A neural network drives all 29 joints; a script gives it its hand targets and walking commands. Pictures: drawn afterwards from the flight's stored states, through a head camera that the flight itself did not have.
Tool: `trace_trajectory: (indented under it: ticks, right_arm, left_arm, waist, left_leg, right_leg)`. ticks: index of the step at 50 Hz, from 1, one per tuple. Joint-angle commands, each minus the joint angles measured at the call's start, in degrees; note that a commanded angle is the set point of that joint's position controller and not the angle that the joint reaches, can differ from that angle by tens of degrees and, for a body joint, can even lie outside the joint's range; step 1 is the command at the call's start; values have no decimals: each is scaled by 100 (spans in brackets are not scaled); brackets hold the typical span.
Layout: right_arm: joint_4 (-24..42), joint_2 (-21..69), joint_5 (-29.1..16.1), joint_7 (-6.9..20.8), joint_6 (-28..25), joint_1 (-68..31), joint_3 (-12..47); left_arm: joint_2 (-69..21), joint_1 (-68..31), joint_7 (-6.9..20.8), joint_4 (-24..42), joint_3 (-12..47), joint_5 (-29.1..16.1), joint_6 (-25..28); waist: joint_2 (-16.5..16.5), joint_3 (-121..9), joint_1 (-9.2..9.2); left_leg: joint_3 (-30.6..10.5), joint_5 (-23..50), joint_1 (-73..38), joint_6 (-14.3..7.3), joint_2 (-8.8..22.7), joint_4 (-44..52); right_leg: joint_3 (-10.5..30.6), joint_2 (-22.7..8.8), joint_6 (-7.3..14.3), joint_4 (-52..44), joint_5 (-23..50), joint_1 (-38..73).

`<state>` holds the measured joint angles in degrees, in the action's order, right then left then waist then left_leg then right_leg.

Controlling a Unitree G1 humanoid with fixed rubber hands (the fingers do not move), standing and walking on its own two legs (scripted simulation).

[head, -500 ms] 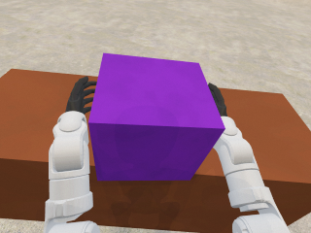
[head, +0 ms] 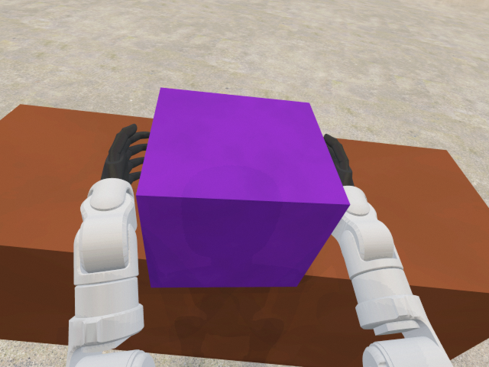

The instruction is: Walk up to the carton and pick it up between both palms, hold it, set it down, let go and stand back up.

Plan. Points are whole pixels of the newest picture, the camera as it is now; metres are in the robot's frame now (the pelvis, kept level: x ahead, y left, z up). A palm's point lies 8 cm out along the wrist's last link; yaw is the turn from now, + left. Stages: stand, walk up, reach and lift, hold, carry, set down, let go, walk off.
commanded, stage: hold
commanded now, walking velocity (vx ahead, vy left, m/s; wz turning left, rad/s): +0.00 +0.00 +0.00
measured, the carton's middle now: (232, 192) +0.36 +0.00 +0.14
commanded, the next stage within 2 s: none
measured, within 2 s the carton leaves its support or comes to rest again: neither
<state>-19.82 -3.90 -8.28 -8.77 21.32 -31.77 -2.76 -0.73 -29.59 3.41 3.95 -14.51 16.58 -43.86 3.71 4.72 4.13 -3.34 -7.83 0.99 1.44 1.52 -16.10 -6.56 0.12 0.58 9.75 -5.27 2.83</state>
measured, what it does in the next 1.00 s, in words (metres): stands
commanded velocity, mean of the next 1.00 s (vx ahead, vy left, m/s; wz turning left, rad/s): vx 0.00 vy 0.00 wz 0.00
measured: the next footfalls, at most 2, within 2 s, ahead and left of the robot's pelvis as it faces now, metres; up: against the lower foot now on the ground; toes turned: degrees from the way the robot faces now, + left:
none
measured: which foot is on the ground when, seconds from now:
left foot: down 0.00-1.00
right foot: down 0.00-1.00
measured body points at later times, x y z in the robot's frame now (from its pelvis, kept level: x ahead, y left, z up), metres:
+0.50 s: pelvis +0.00 +0.00 +0.00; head -0.02 +0.03 +0.45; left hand +0.36 +0.17 +0.18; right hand +0.36 -0.17 +0.17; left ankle +0.02 +0.13 -0.75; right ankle +0.01 -0.11 -0.75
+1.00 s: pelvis +0.01 +0.00 +0.00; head -0.01 +0.03 +0.45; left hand +0.36 +0.16 +0.18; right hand +0.37 -0.17 +0.17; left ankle +0.02 +0.13 -0.75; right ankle +0.01 -0.11 -0.75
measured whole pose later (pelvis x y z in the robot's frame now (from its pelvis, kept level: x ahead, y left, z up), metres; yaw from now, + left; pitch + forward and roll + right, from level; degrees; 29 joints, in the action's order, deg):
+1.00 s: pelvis +0.01 +0.00 +0.00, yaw +0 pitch -8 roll -1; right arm -16.1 -5.3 -9.9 -9.4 22.1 -29.5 -1.0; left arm -1.5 -27.0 2.9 7.7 -13.2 16.5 -44.4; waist 3.2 4.7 4.5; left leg -3.0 -8.5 0.1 1.3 1.5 -16.3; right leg -6.3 0.2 0.4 8.7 -5.1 4.2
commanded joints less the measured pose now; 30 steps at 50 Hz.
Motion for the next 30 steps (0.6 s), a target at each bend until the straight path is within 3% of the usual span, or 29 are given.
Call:
trace_trajectory:
  ticks: [1,4,8,11,17,20,25,28,30]
  right_arm:
    - [2018,1874,-302,291,-475,-3677,1636]
    - [1874,1717,-268,257,-368,-3441,1532]
    - [1550,1631,-322,315,-234,-3281,1458]
    - [1714,1640,-398,301,-253,-3262,1565]
    - [2393,1856,-585,242,-382,-3424,1935]
    - [2207,1793,-537,264,-355,-3380,1906]
    - [1644,1668,-234,367,-321,-3543,1478]
    - [1490,1682,-202,415,-360,-3576,1388]
    - [1639,1719,-208,420,-433,-3638,1373]
  left_arm:
    - [-2086,-3221,544,1054,2600,-977,538]
    - [-1978,-2997,590,943,2566,-959,428]
    - [-1963,-2820,636,697,2272,-796,264]
    - [-1956,-2680,663,788,2172,-759,252]
    - [-2103,-2910,595,1504,2648,-956,393]
    - [-2026,-2912,566,1323,2632,-865,377]
    - [-1936,-3056,555,768,2322,-838,330]
    - [-1965,-3073,525,537,2208,-785,343]
    - [-2021,-3107,515,674,2304,-841,390]
  waist:
    - [-493,-2812,116]
    - [-624,-2677,207]
    - [-530,-2130,103]
    - [-488,-2173,83]
    - [-531,-2797,88]
    - [-541,-2479,53]
    - [-415,-1814,43]
    - [-432,-1902,47]
    - [-524,-2260,68]
  left_leg:
    - [387,1553,-450,80,-386,-20]
    - [365,1488,-443,138,-382,-42]
    - [354,1159,-223,118,-372,95]
    - [366,1335,-218,85,-368,155]
    - [366,2110,-542,123,-391,-54]
    - [383,1895,-528,123,-363,-44]
    - [427,368,-35,86,-327,277]
    - [452,311,41,41,-317,276]
    - [427,746,-87,74,-323,147]
  right_leg:
    - [-12,280,-161,114,1319,798]
    - [-33,270,-134,56,1146,682]
    - [-17,223,-142,-17,858,728]
    - [-3,218,-134,13,1147,940]
    - [36,295,-150,130,1722,984]
    - [5,294,-138,79,1404,839]
    - [-79,252,-102,-30,98,529]
    - [-60,233,-137,-12,147,543]
    - [-36,243,-135,68,503,630]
